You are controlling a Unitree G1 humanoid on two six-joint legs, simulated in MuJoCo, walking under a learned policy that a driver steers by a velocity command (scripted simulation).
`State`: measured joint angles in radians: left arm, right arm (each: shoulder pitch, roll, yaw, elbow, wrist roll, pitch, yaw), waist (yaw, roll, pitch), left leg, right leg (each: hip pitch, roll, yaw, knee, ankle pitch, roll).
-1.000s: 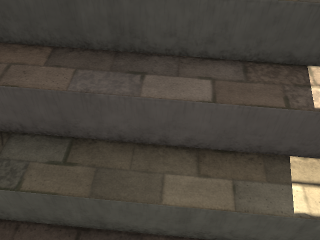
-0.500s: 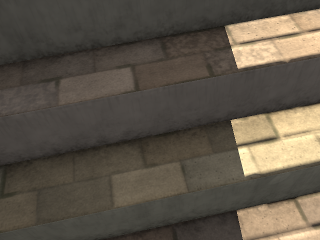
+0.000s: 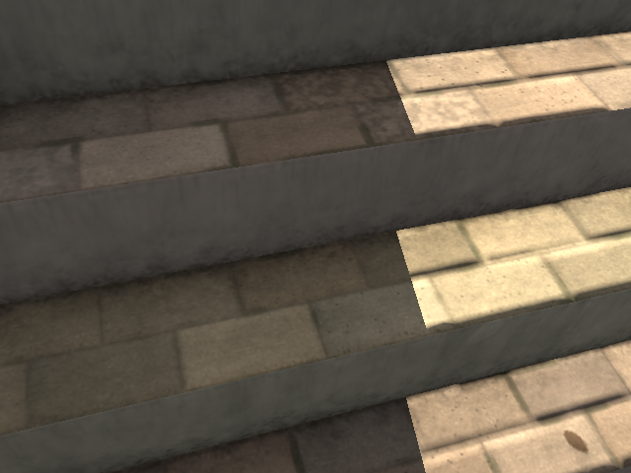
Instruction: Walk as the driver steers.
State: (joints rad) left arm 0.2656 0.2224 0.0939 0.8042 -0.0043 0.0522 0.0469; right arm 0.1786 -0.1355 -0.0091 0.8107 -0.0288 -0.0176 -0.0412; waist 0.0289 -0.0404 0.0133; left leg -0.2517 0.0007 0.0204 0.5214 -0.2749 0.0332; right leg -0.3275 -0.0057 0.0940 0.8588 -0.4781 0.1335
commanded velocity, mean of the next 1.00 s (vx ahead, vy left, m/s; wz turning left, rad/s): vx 0.37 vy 0.00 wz -0.02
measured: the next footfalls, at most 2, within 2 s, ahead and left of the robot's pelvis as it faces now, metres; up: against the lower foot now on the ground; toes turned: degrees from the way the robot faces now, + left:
right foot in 0.06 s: -0.01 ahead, -0.16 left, +0.00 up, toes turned +1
